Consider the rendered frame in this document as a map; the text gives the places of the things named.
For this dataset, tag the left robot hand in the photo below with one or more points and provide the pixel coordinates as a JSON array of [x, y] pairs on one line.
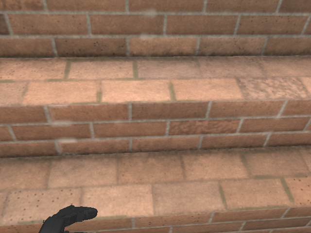
[[66, 217]]

